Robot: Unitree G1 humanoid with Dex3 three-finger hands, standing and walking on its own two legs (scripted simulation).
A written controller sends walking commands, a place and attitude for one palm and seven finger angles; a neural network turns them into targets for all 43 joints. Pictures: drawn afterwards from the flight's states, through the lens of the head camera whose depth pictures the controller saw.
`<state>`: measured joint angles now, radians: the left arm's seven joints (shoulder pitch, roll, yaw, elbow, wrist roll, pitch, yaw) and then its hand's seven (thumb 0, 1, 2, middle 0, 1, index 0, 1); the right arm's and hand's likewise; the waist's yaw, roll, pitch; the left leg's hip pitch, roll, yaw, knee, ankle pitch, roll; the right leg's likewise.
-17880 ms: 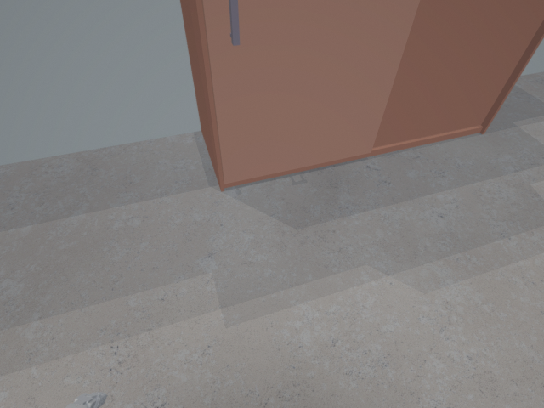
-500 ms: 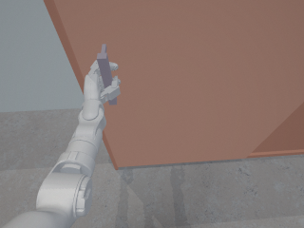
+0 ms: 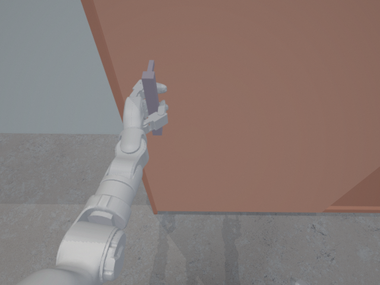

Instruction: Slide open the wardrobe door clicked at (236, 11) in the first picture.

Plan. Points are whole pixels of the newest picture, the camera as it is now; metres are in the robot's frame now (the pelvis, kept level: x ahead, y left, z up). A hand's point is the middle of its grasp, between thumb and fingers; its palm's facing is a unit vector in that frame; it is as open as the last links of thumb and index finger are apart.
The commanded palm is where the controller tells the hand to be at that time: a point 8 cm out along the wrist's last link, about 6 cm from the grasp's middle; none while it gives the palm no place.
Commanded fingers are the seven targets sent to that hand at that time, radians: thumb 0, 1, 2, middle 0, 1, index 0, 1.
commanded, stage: tug the door sideways, standing still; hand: left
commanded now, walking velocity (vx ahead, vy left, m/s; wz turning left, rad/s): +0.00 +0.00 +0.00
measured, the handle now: (154, 100) +0.50 +0.09 +0.10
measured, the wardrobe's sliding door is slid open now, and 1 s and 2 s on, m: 0.00 0.04 0.10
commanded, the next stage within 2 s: step sideways, sliding the door along in 0.60 s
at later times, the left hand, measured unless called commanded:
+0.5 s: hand (169, 116) +0.45 +0.05 +0.11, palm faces +0.05 -1.00 -0.04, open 5.9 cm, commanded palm +0.42 +0.04 +0.11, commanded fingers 0.00 0.90 0.90 -0.45 -1.40 -0.45 -1.40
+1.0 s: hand (176, 115) +0.45 +0.03 +0.11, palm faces -0.11 -0.99 -0.10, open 5.9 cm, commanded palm +0.44 +0.07 +0.11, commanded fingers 0.00 0.90 0.90 -0.45 -1.40 -0.45 -1.40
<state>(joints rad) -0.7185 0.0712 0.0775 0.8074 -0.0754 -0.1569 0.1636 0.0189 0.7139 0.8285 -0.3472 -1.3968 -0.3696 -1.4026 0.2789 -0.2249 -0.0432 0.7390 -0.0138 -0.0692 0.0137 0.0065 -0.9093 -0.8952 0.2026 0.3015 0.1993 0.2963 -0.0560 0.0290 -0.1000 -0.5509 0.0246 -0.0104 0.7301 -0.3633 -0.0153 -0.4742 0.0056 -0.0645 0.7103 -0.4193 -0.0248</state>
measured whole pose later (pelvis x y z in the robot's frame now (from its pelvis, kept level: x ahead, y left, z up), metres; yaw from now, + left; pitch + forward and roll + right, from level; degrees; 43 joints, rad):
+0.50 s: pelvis -0.03 +0.01 -0.01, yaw +1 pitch +12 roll -1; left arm -0.89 0.07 -0.01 1.00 -0.10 -0.23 0.28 0.01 0.76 0.80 -0.32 -1.40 -0.27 -1.40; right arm 0.37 -0.21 -0.03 0.82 -0.04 -0.13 0.04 0.01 -0.91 -0.90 0.20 0.30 0.20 0.30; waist -0.08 0.04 -0.08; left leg -0.65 0.02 -0.02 0.80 -0.35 0.00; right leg -0.56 0.00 -0.08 0.77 -0.41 -0.02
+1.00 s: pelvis -0.02 +0.00 +0.00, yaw -3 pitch +4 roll -1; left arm -0.89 0.14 0.02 1.02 -0.12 -0.13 0.08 0.03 0.68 0.78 -0.38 -1.34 -0.36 -1.40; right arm 0.28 -0.23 0.00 0.72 0.02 -0.02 -0.09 0.01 -0.91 -0.89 0.20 0.30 0.20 0.30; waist -0.05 0.06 0.04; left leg -0.43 0.05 0.02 0.73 -0.36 -0.01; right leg -0.37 0.03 -0.03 0.71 -0.40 -0.03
